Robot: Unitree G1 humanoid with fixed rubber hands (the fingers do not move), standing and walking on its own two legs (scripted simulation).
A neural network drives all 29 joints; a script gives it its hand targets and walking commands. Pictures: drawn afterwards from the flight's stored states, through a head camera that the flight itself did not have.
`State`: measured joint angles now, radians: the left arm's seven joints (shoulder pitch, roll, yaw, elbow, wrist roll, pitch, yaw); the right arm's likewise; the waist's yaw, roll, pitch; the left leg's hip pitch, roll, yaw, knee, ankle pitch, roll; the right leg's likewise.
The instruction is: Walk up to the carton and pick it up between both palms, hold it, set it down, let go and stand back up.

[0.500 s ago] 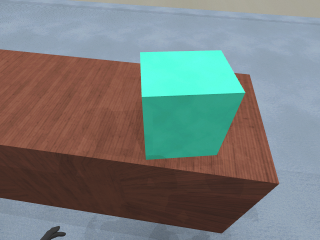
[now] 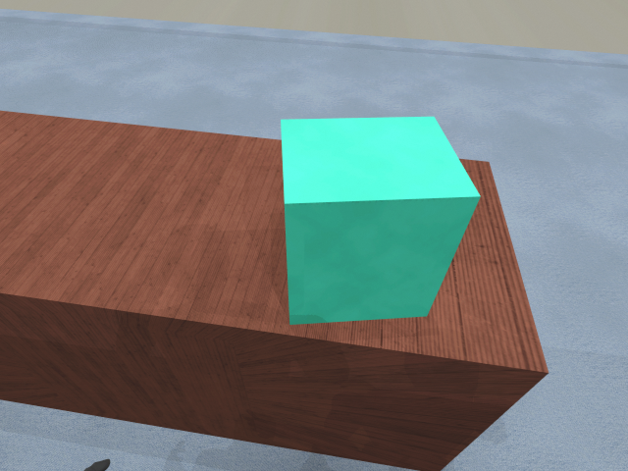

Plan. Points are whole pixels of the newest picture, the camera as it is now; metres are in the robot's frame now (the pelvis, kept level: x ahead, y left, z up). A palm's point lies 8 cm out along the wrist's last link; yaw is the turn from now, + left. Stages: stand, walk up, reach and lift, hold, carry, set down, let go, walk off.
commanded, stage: walk up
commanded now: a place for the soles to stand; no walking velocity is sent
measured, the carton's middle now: (358, 224) +0.49 -0.05 +0.04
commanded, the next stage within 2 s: reach and lift in 0.34 s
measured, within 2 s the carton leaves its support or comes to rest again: neither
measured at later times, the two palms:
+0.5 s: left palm out of the picture +0.14 +0.29 -0.09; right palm out of the picture +0.10 -0.33 -0.08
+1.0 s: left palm (126, 461) +0.17 +0.24 -0.06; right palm out of the picture +0.14 -0.34 -0.05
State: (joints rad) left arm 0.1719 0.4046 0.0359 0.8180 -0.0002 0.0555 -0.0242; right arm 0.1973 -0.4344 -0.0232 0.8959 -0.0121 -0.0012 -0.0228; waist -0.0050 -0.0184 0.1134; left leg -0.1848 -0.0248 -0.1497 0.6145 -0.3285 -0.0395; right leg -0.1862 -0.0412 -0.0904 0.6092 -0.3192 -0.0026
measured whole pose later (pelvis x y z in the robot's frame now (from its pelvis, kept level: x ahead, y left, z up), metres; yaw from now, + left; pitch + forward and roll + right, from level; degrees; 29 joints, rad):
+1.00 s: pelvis -0.01 -0.03 +0.00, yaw -2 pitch -7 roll +0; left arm 0.14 0.31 0.11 0.45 0.00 0.31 0.06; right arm 0.08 -0.38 -0.08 0.82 -0.04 -0.19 0.11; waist -0.01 -0.03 0.08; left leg -0.17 0.04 -0.13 0.60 -0.32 -0.07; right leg -0.20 0.02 -0.07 0.62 -0.31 -0.05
